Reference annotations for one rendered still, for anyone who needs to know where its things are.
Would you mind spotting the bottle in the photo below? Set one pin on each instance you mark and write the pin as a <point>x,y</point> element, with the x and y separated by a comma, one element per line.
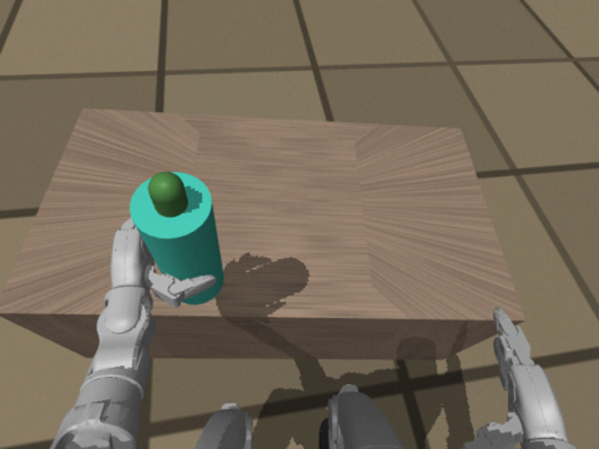
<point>174,215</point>

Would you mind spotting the right robot hand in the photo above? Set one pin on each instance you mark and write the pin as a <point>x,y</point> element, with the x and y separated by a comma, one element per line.
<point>533,410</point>

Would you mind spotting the left robot arm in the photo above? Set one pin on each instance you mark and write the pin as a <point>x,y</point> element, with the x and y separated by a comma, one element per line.
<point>105,415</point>

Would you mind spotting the left robot hand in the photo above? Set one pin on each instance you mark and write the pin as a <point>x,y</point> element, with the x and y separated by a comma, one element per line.
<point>132,264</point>

